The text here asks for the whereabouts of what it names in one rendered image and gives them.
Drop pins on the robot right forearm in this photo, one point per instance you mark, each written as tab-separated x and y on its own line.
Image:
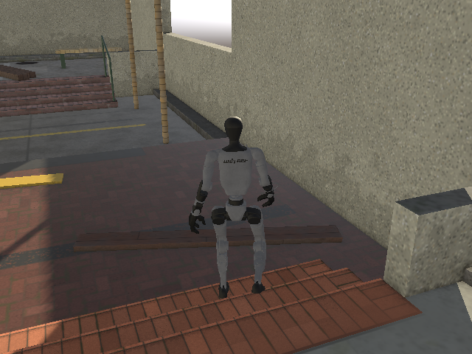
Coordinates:
269	189

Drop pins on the robot head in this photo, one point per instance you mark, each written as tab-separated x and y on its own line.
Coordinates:
233	127

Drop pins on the robot left forearm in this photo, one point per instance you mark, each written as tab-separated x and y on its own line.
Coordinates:
199	201

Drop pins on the robot right upper arm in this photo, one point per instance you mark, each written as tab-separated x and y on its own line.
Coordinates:
258	155

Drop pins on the robot left upper arm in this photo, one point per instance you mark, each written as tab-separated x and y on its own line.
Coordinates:
211	157

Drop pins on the robot left hand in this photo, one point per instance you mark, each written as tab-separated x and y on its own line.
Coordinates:
193	224

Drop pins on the robot torso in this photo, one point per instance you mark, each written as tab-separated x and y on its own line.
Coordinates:
235	176

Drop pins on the robot right hand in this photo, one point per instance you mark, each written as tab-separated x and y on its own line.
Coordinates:
269	202

